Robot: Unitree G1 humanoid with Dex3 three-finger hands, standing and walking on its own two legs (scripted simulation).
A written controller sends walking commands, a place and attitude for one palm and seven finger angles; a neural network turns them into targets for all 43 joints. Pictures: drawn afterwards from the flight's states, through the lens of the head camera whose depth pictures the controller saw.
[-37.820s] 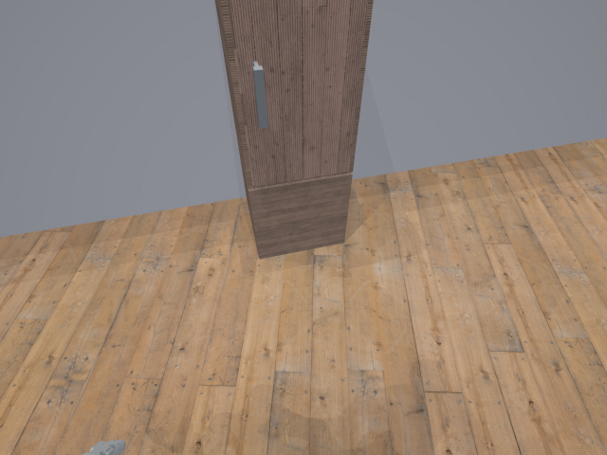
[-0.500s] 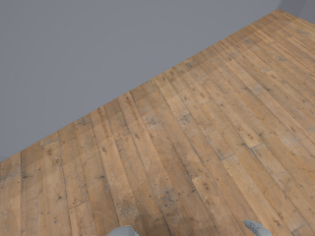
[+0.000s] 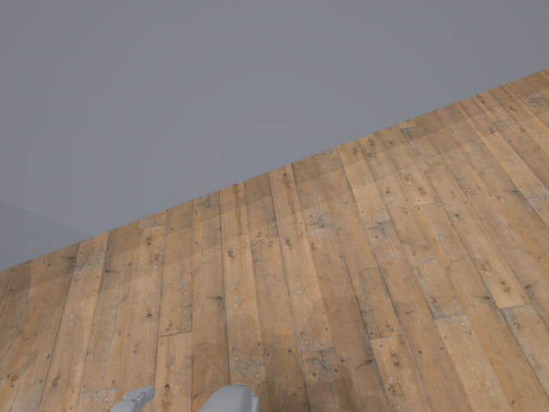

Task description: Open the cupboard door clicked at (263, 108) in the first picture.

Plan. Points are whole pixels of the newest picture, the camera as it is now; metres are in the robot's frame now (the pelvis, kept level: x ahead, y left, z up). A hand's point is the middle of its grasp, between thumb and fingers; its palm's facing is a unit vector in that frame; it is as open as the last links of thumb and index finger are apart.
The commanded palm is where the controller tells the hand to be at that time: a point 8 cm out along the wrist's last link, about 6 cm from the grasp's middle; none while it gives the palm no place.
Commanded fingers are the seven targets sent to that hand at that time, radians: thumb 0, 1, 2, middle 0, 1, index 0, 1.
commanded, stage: turn to face it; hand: left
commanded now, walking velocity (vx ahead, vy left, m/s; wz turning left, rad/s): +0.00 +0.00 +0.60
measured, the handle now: out of the picture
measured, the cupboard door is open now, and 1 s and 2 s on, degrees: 52 52 52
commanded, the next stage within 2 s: take the last steps up to it in 1.98 s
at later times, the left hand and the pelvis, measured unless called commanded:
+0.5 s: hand out of the picture +0.03 +0.25 -0.17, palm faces +0.32 -0.91 -0.25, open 7.3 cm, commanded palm none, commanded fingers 0.00 0.90 0.90 -0.20 -0.30 -0.20 -0.30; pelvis +0.01 +0.02 +0.00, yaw +17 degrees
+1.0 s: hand out of the picture +0.00 +0.16 -0.15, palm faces +0.57 -0.79 -0.25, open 7.3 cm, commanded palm none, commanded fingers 0.00 0.90 0.90 -0.20 -0.30 -0.20 -0.30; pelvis +0.05 -0.03 +0.01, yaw +36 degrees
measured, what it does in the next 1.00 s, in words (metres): steps on the spot, turning left: left foot, then right foot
